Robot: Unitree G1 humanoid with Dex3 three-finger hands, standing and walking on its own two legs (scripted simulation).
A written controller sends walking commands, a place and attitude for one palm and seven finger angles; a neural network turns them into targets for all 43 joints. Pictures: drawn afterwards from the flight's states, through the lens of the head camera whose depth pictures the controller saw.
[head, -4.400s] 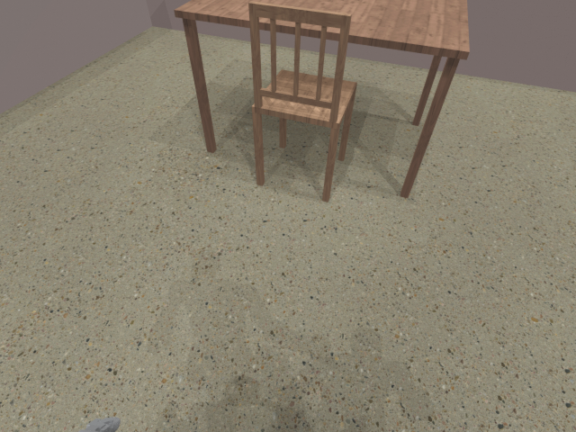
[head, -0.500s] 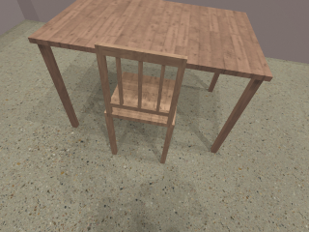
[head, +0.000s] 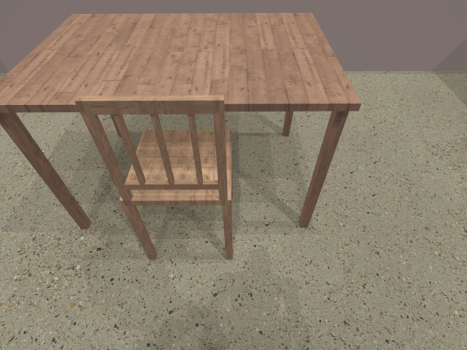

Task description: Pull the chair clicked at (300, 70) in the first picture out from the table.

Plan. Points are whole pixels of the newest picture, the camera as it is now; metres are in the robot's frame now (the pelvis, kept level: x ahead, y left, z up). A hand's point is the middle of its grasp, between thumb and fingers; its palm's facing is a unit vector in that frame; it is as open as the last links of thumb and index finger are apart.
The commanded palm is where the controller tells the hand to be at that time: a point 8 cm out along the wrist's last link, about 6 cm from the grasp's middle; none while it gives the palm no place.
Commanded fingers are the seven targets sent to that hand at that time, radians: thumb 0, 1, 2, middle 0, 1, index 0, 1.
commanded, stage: take the last steps up to it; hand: left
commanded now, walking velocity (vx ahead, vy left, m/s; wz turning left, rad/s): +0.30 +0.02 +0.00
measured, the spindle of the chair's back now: (163, 151) +0.65 +0.23 -0.09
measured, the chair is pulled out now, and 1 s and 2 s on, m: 0.00 0.00 0.00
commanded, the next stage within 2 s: come to a stop and stand still in 0.46 s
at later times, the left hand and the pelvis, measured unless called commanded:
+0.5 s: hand out of the picture +0.16 +0.21 -0.18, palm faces +0.03 -0.99 -0.16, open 7.4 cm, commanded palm none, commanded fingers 0.00 0.90 0.90 -0.20 -0.30 -0.20 -0.30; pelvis +0.15 +0.04 +0.00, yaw -2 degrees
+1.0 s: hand (151, 295) +0.27 +0.20 -0.17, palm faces +0.06 -0.98 -0.21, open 7.3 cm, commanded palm none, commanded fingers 0.00 0.90 0.90 -0.20 -0.30 -0.20 -0.30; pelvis +0.20 +0.02 +0.00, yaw +1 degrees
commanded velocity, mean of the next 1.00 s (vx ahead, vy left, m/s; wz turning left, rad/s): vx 0.02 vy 0.02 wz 0.00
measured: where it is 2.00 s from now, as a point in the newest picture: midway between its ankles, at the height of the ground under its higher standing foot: outside the picture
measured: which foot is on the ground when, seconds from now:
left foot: up 0.00-0.28, down 0.30-1.00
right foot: down 0.00-0.30, up 0.32-0.66, down 0.68-1.00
